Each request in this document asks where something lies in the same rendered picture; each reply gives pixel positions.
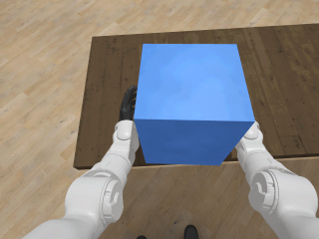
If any robot right foot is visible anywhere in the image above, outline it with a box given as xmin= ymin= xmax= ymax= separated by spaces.
xmin=183 ymin=224 xmax=198 ymax=239

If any left robot forearm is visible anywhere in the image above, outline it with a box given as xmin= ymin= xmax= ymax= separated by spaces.
xmin=64 ymin=119 xmax=140 ymax=212

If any carton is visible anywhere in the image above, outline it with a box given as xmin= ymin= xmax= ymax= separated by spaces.
xmin=134 ymin=44 xmax=255 ymax=166

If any left robot upper arm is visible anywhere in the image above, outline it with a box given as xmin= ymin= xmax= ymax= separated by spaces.
xmin=21 ymin=176 xmax=124 ymax=239

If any table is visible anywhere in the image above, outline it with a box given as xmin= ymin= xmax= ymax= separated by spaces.
xmin=73 ymin=23 xmax=319 ymax=170

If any left robot hand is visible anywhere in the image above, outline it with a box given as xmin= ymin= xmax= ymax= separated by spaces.
xmin=119 ymin=85 xmax=138 ymax=121

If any right robot forearm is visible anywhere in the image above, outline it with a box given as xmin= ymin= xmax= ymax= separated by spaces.
xmin=235 ymin=121 xmax=318 ymax=214

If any right robot upper arm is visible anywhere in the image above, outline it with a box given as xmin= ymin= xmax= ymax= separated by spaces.
xmin=248 ymin=169 xmax=319 ymax=239

